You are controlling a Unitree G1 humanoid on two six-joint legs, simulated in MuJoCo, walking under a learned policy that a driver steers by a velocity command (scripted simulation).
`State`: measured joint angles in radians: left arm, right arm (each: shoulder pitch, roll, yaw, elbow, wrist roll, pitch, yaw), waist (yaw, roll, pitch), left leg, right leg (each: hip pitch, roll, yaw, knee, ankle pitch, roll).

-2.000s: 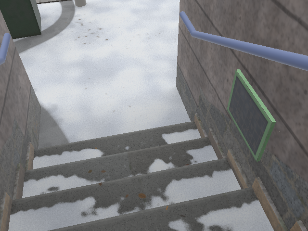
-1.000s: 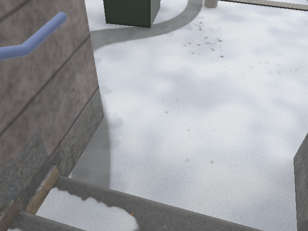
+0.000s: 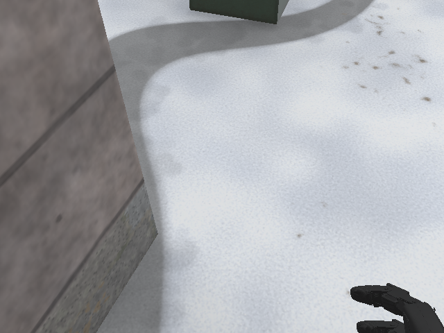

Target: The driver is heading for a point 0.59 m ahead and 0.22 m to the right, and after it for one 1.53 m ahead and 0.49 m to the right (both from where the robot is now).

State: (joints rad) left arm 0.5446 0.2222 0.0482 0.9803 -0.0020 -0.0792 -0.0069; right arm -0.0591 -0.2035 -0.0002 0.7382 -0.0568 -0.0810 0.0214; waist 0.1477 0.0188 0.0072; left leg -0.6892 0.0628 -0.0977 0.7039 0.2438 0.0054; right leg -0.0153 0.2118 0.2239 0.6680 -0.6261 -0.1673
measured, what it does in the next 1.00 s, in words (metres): goes down, turning right: left foot 0.16 m lower, then right foot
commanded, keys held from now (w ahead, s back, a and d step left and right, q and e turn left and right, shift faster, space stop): w+e+shift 0.52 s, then e+shift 0.34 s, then q+shift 0.14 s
